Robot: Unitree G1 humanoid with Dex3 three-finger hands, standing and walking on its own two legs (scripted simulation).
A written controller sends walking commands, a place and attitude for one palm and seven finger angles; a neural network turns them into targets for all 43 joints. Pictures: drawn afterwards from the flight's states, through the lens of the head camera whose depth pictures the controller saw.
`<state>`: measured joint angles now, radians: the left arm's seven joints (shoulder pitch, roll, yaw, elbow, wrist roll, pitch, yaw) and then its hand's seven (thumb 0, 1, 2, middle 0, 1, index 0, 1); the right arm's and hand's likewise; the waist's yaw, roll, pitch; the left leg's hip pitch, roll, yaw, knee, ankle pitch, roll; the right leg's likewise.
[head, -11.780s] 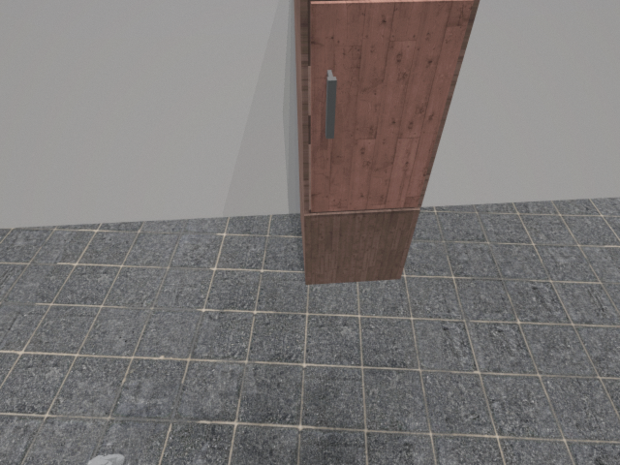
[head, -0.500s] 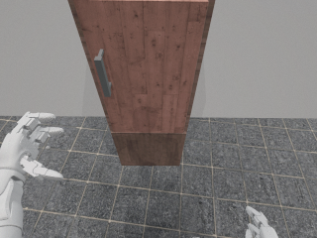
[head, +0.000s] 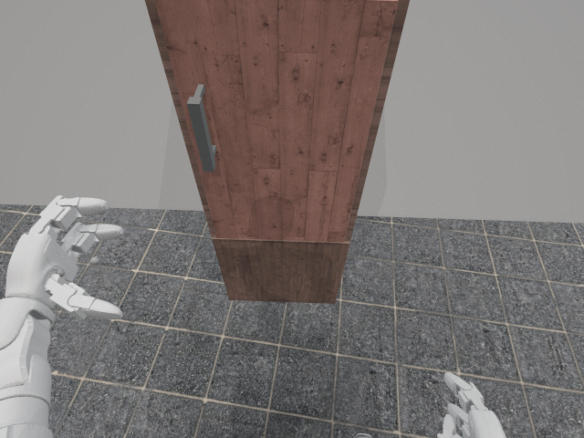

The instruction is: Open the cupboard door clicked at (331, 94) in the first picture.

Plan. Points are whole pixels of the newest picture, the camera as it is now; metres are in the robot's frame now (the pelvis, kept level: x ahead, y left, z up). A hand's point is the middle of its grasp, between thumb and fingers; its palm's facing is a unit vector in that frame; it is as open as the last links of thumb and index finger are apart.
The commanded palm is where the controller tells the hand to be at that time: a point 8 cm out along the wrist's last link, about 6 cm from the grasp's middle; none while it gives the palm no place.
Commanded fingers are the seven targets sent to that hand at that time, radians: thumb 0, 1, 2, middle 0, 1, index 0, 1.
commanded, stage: move the hooked fingers beside the handle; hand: left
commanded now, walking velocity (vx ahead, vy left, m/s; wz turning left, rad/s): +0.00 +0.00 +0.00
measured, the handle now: (204, 130) +0.60 +0.20 +0.07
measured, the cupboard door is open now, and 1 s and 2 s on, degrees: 0 0 0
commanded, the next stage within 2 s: none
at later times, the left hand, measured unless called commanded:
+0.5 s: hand (126, 207) +0.40 +0.27 +0.08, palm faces +0.04 -1.00 -0.01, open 14.0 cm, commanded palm +0.38 +0.32 +0.08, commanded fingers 0.00 -0.50 0.30 -0.30 -1.20 -0.30 -1.20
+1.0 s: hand (146, 172) +0.48 +0.27 +0.08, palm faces +0.02 -1.00 -0.02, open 14.0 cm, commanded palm +0.46 +0.31 +0.07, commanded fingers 0.00 -0.50 0.30 -0.30 -1.20 -0.30 -1.20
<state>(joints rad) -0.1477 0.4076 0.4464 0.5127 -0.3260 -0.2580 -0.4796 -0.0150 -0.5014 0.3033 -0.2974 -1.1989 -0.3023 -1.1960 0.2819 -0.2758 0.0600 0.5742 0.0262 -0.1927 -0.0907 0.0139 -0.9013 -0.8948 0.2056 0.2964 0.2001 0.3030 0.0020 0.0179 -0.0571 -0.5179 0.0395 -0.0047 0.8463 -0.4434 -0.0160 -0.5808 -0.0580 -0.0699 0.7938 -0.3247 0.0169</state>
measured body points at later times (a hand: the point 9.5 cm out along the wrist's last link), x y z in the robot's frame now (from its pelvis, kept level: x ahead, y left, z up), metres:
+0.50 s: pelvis +0.00 +0.00 -0.01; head +0.07 +0.01 +0.44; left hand +0.39 +0.32 +0.08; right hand +0.07 -0.27 -0.11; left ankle -0.01 +0.13 -0.70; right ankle +0.04 -0.14 -0.70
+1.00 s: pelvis +0.00 +0.01 -0.02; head +0.11 +0.03 +0.42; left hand +0.47 +0.32 +0.08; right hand +0.03 -0.26 -0.12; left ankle -0.01 +0.13 -0.70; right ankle +0.04 -0.14 -0.70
